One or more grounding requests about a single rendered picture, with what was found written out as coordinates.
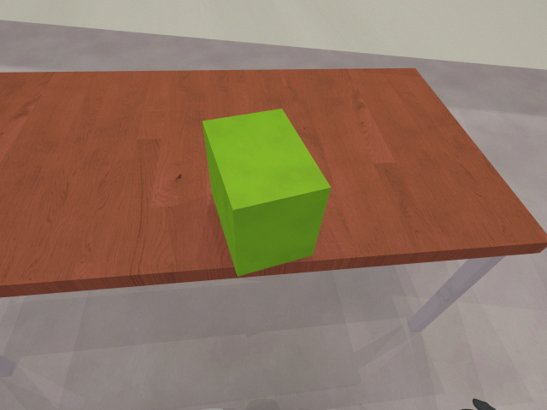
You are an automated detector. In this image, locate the table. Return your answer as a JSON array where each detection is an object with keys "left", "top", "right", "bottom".
[{"left": 0, "top": 68, "right": 547, "bottom": 378}]

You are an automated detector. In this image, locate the carton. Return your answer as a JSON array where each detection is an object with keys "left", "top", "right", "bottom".
[{"left": 203, "top": 108, "right": 331, "bottom": 276}]

